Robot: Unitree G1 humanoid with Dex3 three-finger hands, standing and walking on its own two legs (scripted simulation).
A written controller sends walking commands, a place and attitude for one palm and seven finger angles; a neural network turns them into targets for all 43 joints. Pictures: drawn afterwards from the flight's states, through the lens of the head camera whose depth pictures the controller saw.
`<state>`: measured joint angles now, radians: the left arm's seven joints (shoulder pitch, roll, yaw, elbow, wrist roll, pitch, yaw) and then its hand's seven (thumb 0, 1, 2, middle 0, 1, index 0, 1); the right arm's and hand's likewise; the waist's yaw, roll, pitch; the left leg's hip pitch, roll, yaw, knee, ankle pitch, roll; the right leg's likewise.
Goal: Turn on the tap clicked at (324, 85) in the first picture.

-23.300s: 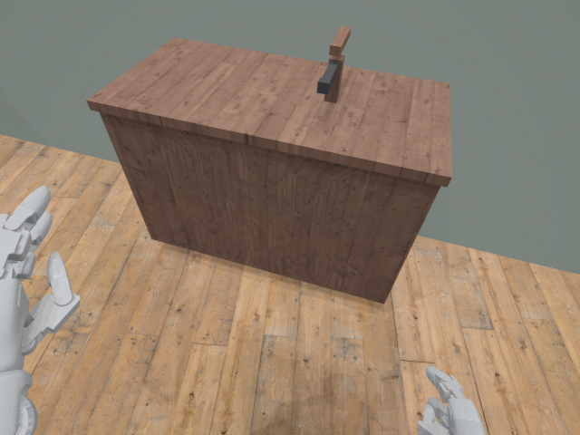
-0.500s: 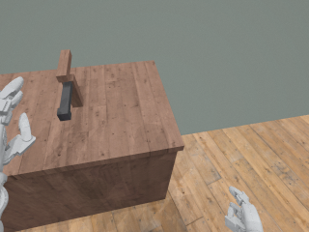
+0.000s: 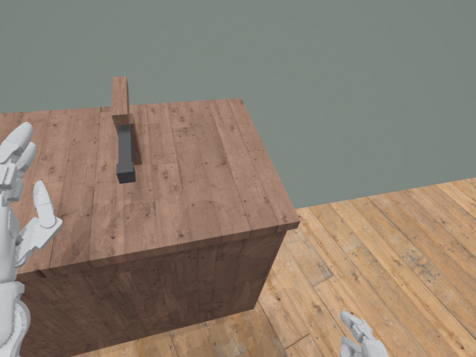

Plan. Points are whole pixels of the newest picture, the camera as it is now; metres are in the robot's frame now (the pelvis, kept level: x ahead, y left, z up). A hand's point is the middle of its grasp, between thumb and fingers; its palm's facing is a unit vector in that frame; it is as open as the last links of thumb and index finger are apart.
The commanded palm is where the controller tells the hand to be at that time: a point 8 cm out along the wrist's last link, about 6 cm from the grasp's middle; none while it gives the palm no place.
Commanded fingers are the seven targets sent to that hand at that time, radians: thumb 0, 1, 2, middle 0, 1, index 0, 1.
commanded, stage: come to a stop and stand still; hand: left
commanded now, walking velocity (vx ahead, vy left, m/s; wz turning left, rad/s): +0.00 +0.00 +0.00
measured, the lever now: (126, 172) +0.39 +0.25 +0.07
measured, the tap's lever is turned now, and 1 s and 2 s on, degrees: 0 0 0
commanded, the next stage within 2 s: look again from close up in 0.84 s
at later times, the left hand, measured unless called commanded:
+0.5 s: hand (84, 206) +0.25 +0.24 +0.16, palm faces +0.40 -0.85 -0.35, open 7.4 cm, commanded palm +0.19 +0.27 +0.18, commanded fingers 0.00 0.90 0.90 -0.20 -0.30 -0.20 -0.30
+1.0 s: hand (109, 206) +0.25 +0.21 +0.16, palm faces +0.39 -0.85 -0.36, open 7.4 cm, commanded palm +0.19 +0.24 +0.18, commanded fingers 0.00 0.90 0.90 -0.20 -0.30 -0.20 -0.30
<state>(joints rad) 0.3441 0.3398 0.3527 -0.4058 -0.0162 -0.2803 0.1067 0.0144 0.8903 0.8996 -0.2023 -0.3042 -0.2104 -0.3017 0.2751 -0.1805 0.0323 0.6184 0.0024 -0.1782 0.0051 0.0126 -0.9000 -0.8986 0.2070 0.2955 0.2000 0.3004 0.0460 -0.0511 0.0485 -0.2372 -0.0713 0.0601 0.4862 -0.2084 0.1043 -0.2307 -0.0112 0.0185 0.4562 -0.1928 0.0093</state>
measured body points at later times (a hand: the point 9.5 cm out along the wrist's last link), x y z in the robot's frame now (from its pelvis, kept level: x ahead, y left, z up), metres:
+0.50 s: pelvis +0.03 -0.01 +0.00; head +0.05 +0.01 +0.45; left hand +0.22 +0.28 +0.18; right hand +0.22 -0.23 -0.06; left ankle +0.04 +0.04 -0.74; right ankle +0.05 -0.15 -0.74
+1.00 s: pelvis +0.04 -0.04 +0.01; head +0.05 -0.03 +0.46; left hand +0.22 +0.25 +0.18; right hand +0.22 -0.26 -0.07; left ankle +0.04 +0.04 -0.74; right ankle +0.05 -0.15 -0.74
